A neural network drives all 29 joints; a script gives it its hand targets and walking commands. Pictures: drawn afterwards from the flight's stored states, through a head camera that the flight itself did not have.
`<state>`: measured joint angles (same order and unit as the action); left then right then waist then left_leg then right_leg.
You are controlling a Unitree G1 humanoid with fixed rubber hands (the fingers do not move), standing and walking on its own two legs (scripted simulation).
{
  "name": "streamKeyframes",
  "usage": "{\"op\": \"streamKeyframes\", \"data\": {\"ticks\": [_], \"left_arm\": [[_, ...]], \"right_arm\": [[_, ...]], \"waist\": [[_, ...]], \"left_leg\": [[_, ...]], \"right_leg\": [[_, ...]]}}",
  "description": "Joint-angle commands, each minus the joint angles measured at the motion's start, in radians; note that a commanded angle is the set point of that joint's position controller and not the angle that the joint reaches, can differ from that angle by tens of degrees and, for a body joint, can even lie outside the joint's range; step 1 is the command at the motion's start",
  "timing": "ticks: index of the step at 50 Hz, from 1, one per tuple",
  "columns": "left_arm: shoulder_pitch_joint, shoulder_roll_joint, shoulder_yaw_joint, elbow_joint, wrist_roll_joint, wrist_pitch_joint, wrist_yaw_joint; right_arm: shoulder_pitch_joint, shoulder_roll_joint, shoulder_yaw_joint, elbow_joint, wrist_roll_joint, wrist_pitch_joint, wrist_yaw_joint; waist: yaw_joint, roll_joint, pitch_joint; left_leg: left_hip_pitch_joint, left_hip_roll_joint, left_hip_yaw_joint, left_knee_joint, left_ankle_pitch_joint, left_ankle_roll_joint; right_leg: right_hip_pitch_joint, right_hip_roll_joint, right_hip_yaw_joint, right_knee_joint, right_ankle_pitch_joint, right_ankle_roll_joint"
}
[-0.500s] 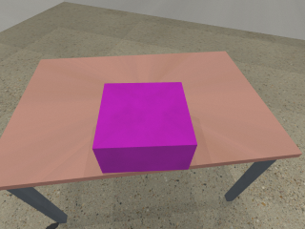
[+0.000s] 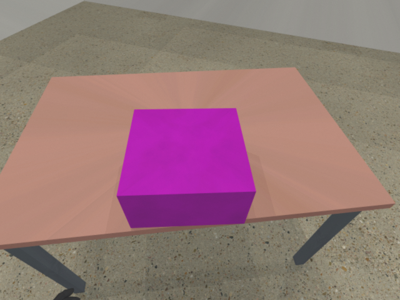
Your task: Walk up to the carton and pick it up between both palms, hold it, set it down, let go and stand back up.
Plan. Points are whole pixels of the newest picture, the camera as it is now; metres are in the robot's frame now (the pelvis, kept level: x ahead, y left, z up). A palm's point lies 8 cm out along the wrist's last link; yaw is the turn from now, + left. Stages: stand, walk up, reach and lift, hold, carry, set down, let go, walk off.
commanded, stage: walk up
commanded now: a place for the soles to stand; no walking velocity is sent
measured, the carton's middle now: (186, 164) +0.46 +0.06 -0.04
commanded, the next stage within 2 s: reach and lift in 1.90 s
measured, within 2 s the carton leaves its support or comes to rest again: neither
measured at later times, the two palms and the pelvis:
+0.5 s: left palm out of the picture +0.07 +0.29 -0.11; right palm out of the picture +0.03 -0.32 -0.11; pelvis -0.02 -0.02 +0.00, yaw +0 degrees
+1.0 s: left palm out of the picture +0.04 +0.29 -0.11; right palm out of the picture +0.03 -0.32 -0.11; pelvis -0.03 -0.02 +0.00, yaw +1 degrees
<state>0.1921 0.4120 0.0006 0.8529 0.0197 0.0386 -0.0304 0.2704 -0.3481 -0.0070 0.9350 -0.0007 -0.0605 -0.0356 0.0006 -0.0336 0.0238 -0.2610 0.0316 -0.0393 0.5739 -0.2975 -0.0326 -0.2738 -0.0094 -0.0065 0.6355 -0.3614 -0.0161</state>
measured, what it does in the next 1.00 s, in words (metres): steps on the spot: left foot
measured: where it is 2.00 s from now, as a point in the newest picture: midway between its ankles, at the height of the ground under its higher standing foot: outside the picture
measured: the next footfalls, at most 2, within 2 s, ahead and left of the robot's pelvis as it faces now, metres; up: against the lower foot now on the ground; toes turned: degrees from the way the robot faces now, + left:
left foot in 0.76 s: +0.03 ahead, +0.14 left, +0.00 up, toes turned -1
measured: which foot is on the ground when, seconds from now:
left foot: down 0.00-0.48, up 0.50-0.74, down 0.76-1.00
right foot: down 0.00-1.00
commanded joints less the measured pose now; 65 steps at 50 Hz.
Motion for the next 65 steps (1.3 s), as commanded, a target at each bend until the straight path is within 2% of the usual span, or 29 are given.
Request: {"op": "streamKeyframes", "data": {"ticks": [1, 2, 4, 9, 11, 12, 13, 14, 15, 21, 22, 24, 25, 27, 31, 34, 36, 37, 39, 40, 42, 45, 48, 50, 53, 57, 60, 61, 65], "left_arm": [[0.052, 0.197, 0.109, -0.052, 0.009, -0.025, -0.003], [0.028, 0.238, 0.112, -0.032, 0.021, -0.034, 0.004], [-0.033, 0.237, 0.105, -0.061, 0.017, -0.037, 0.0], [-0.06, 0.2, 0.088, -0.075, 0.013, -0.024, 0.009], [-0.077, 0.205, 0.088, -0.063, -0.006, -0.009, 0.002], [-0.093, 0.179, 0.085, -0.074, -0.01, -0.009, 0.002], [-0.086, 0.148, 0.081, -0.1, -0.007, -0.002, 0.003], [-0.077, 0.161, 0.088, -0.097, -0.01, 0.02, 0.005], [-0.077, 0.191, 0.099, -0.09, -0.006, 0.028, 0.009], [-0.018, 0.141, 0.1, -0.058, -0.007, -0.01, -0.003], [-0.001, 0.146, 0.103, -0.043, -0.003, -0.018, 0.002], [0.086, 0.215, 0.116, -0.029, 0.018, -0.038, 0.014], [0.01, 0.266, 0.121, -0.024, 0.016, -0.037, 0.019], [-0.042, 0.255, 0.118, -0.055, 0.018, -0.035, 0.01], [-0.034, 0.216, 0.084, -0.028, 0.008, -0.037, 0.016], [-0.074, 0.212, 0.089, -0.054, 0.004, -0.025, 0.012], [-0.088, 0.202, 0.09, -0.061, -0.011, -0.008, 0.005], [-0.097, 0.193, 0.091, -0.057, -0.012, -0.005, 0.005], [-0.09, 0.152, 0.082, -0.073, -0.025, 0.005, 0.015], [-0.053, 0.19, 0.1, -0.058, -0.011, 0.013, 0.015], [-0.054, 0.18, 0.102, -0.068, -0.003, 0.01, 0.009], [0.033, 0.159, 0.099, -0.019, 0.0, -0.013, 0.002], [0.047, 0.154, 0.098, -0.016, 0.008, -0.045, 0.021], [-0.02, 0.242, 0.108, -0.006, 0.006, -0.056, 0.024], [-0.034, 0.222, 0.099, -0.002, 0.005, -0.056, 0.027], [-0.082, 0.201, 0.09, -0.017, -0.009, -0.03, 0.019], [-0.095, 0.153, 0.085, -0.047, -0.025, -0.014, 0.021], [-0.067, 0.158, 0.083, -0.023, -0.022, -0.013, 0.024], [-0.016, 0.203, 0.102, 0.009, -0.002, -0.049, 0.026]], "right_arm": [[-0.034, -0.294, -0.076, -0.067, -0.018, -0.006, -0.017], [-0.015, -0.231, -0.061, -0.064, -0.002, 0.0, -0.017], [-0.019, -0.246, -0.059, -0.064, -0.004, 0.007, -0.023], [0.052, -0.231, -0.061, -0.029, -0.003, -0.01, -0.018], [0.094, -0.242, -0.07, -0.011, -0.011, -0.015, -0.017], [0.109, -0.269, -0.077, -0.009, -0.021, -0.023, -0.023], [0.123, -0.326, -0.095, -0.01, -0.034, -0.027, -0.027], [0.083, -0.393, -0.106, -0.018, -0.027, -0.029, -0.033], [0.057, -0.401, -0.111, -0.027, -0.019, -0.025, -0.036], [-0.007, -0.33, -0.086, -0.062, -0.034, -0.008, -0.014], [-0.01, -0.313, -0.081, -0.062, -0.027, -0.001, -0.012], [-0.017, -0.266, -0.067, -0.077, -0.013, 0.006, -0.008], [-0.057, -0.196, -0.045, -0.077, 0.0, 0.012, -0.014], [-0.01, -0.26, -0.061, -0.051, -0.004, 0.017, -0.024], [0.013, -0.243, -0.062, -0.036, 0.003, 0.002, -0.008], [0.046, -0.224, -0.058, -0.007, -0.007, 0.0, -0.007], [0.093, -0.226, -0.064, 0.002, -0.016, -0.011, -0.012], [0.083, -0.257, -0.075, -0.013, -0.024, -0.009, -0.016], [0.048, -0.375, -0.093, -0.024, -0.026, -0.015, -0.02], [0.025, -0.391, -0.098, -0.042, -0.021, -0.017, -0.022], [-0.031, -0.365, -0.099, -0.051, -0.022, -0.013, -0.026], [-0.079, -0.333, -0.088, -0.077, -0.032, -0.002, -0.005], [-0.033, -0.259, -0.058, -0.073, -0.011, 0.008, 0.001], [-0.058, -0.208, -0.042, -0.071, -0.001, 0.015, -0.005], [-0.038, -0.217, -0.056, -0.057, 0.005, 0.01, -0.007], [0.036, -0.215, -0.059, -0.017, 0.0, -0.01, -0.005], [0.029, -0.355, -0.081, -0.015, -0.024, -0.016, -0.01], [0.001, -0.361, -0.084, -0.028, -0.012, -0.014, -0.009], [-0.072, -0.262, -0.051, -0.046, -0.009, -0.001, 0.001]], "waist": [[0.064, 0.109, 0.012], [0.037, -0.094, -0.006], [0.029, -0.133, -0.017], [0.009, -0.092, -0.004], [-0.011, -0.107, -0.043], [-0.024, -0.037, -0.01], [-0.015, 0.108, -0.011], [-0.007, 0.171, 0.046], [0.002, 0.135, 0.102], [0.027, 0.21, 0.025], [0.041, 0.136, -0.005], [0.062, 0.108, -0.116], [0.047, -0.104, -0.041], [0.035, -0.136, 0.028], [0.031, -0.13, 0.013], [0.016, -0.189, -0.014], [-0.016, -0.11, -0.005], [-0.01, -0.083, 0.006], [0.008, 0.188, 0.013], [0.006, 0.162, 0.05], [0.006, 0.142, 0.133], [0.021, 0.242, 0.025], [0.045, 0.131, -0.139], [0.026, -0.088, -0.048], [0.017, -0.105, -0.016], [-0.014, -0.099, -0.077], [0.006, 0.153, -0.045], [0.015, 0.108, -0.012], [0.041, 0.079, -0.089]], "left_leg": [[-0.119, 0.131, -0.122, -0.047, 0.313, 0.121], [-0.196, 0.027, -0.044, 0.068, 0.163, 0.079], [-0.171, -0.054, 0.029, 0.268, -0.266, 0.06], [-0.107, -0.028, 0.074, 0.06, -0.073, 0.051], [0.004, -0.04, 0.091, -0.071, 0.103, 0.047], [0.038, -0.013, 0.012, -0.124, 0.17, 0.062], [0.078, 0.147, -0.255, -0.211, 0.198, 0.118], [-0.001, 0.312, -0.485, -0.291, 0.098, 0.248], [-0.061, 0.327, -0.502, -0.28, 0.066, 0.292], [-0.054, 0.164, -0.215, -0.144, 0.269, 0.191], [-0.075, 0.157, -0.194, -0.109, 0.275, 0.168], [-0.117, 0.063, -0.061, 0.081, 0.339, 0.078], [-0.231, -0.065, 0.028, 0.159, 0.018, 0.054], [-0.246, -0.043, -0.004, 0.358, -0.278, 0.063], [-0.202, -0.027, 0.032, 0.192, -0.133, 0.051], [-0.108, -0.044, 0.094, 0.08, -0.056, 0.036], [0.0, -0.067, 0.096, -0.085, 0.054, 0.048], [0.032, -0.037, 0.029, -0.114, 0.081, 0.05], [0.003, 0.261, -0.479, -0.248, 0.122, 0.223], [-0.069, 0.288, -0.514, -0.277, 0.015, 0.272], [-0.124, 0.276, -0.471, -0.271, -0.017, 0.297], [-0.107, 0.153, -0.293, -0.189, 0.063, 0.207], [-0.072, 0.093, -0.171, -0.015, 0.322, 0.109], [-0.188, -0.066, 0.002, 0.135, -0.052, 0.049], [-0.223, -0.026, -0.002, 0.244, -0.238, 0.055], [-0.007, -0.037, 0.047, -0.082, 0.156, 0.051], [0.047, 0.219, -0.4, -0.159, 0.335, 0.218], [0.026, 0.257, -0.427, -0.185, 0.326, 0.255], [-0.071, 0.079, -0.149, 0.0, 0.468, 0.099]], "right_leg": [[0.149, -0.083, 0.094, -0.188, 0.14, -0.056], [0.191, -0.19, 0.227, -0.281, 0.142, -0.113], [0.11, -0.306, 0.304, -0.306, 0.21, -0.225], [0.113, -0.194, 0.107, -0.121, 0.5, -0.192], [0.084, -0.158, 0.065, -0.052, 0.408, -0.142], [0.003, -0.141, 0.059, 0.002, 0.334, -0.096], [-0.118, -0.059, 0.014, 0.115, 0.13, -0.044], [-0.171, -0.008, 0.021, 0.208, -0.173, -0.005], [-0.157, -0.026, 0.1, 0.286, -0.218, -0.015], [0.03, -0.001, -0.014, -0.053, -0.117, -0.021], [0.1, 0.013, -0.026, -0.165, 0.004, -0.028], [0.261, -0.127, 0.132, -0.259, 0.182, -0.068], [0.168, -0.274, 0.291, -0.334, 0.027, -0.149], [0.095, -0.346, 0.331, -0.327, 0.044, -0.244], [0.13, -0.21, 0.131, -0.217, 0.353, -0.185], [0.093, -0.176, 0.079, -0.142, 0.253, -0.177], [0.029, -0.169, 0.07, -0.089, 0.193, -0.141], [0.005, -0.149, 0.059, -0.037, 0.192, -0.101], [-0.118, -0.007, 0.036, 0.12, -0.13, -0.002], [-0.095, -0.019, 0.061, 0.219, -0.22, -0.007], [-0.116, -0.045, 0.071, 0.193, -0.194, -0.007], [0.042, -0.006, 0.001, -0.01, -0.11, -0.012], [0.239, -0.071, 0.077, -0.242, 0.104, -0.051], [0.185, -0.286, 0.273, -0.327, 0.156, -0.15], [0.176, -0.3, 0.203, -0.2, 0.435, -0.215], [0.128, -0.175, 0.037, -0.038, 0.408, -0.108], [-0.056, -0.019, 0.033, 0.065, -0.084, -0.009], [-0.049, -0.02, 0.025, 0.062, -0.146, -0.007], [0.17, -0.124, 0.103, -0.196, 0.171, -0.049]]}}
